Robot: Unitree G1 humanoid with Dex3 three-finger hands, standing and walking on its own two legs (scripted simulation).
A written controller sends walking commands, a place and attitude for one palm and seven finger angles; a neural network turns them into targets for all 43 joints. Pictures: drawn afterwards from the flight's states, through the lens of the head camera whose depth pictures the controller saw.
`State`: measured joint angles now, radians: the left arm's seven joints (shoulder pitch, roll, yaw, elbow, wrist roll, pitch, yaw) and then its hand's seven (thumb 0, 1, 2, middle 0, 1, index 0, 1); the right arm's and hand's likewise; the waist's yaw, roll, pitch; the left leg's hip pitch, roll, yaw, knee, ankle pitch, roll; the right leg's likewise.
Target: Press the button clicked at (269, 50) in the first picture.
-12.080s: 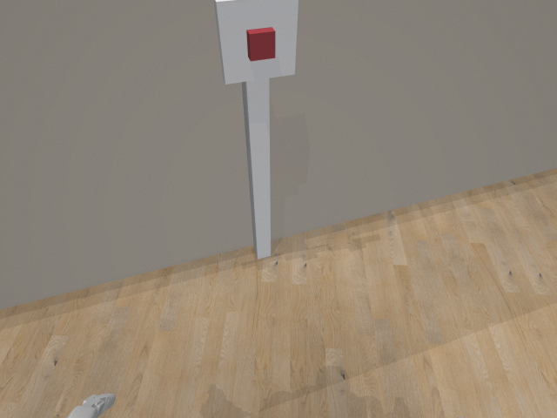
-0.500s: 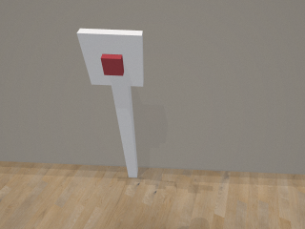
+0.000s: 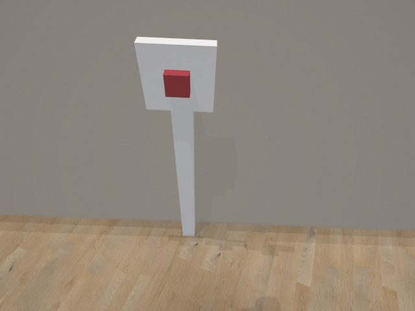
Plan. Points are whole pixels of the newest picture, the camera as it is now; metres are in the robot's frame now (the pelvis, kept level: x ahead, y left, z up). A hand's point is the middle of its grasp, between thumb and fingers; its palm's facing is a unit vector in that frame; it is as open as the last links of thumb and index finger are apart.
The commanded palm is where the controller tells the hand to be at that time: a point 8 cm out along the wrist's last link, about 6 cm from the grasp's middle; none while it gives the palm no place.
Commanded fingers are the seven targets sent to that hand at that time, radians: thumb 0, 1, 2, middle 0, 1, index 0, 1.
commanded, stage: come to a stop and stand still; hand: left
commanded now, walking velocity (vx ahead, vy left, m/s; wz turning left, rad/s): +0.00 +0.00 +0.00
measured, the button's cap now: (177, 83) +0.57 +0.11 +0.15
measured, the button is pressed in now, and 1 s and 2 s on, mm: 0 0 0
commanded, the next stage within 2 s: look again from close up in 0.10 s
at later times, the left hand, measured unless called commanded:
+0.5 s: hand out of the picture +0.04 +0.19 -0.17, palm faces -0.03 -0.97 -0.24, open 7.4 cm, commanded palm none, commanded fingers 0.00 0.90 0.90 -0.20 -0.30 -0.20 -0.30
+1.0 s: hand out of the picture +0.05 +0.14 -0.18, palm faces -0.04 -0.98 -0.17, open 7.4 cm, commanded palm none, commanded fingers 0.00 0.90 0.90 -0.20 -0.30 -0.20 -0.30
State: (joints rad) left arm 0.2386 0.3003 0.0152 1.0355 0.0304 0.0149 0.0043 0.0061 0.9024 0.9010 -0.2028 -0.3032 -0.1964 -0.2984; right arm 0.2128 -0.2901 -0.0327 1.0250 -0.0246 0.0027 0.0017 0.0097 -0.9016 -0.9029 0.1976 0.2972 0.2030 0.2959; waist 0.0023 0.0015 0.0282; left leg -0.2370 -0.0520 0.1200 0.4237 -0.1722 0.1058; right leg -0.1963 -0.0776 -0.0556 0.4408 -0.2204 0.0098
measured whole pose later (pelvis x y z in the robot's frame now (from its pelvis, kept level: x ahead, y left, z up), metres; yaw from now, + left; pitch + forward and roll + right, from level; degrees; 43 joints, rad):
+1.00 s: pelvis +0.05 -0.04 +0.00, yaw -1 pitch -1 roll +1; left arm 0.31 0.18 -0.01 1.10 0.03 0.02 0.01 0.00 0.90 0.90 -0.20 -0.30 -0.20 -0.30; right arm 0.26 -0.16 -0.02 1.14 -0.02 0.01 -0.01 0.01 -0.90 -0.90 0.20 0.30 0.20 0.30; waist -0.01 -0.03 0.00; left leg -0.18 -0.02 0.12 0.45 -0.26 0.05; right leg -0.16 -0.05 -0.05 0.49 -0.32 0.00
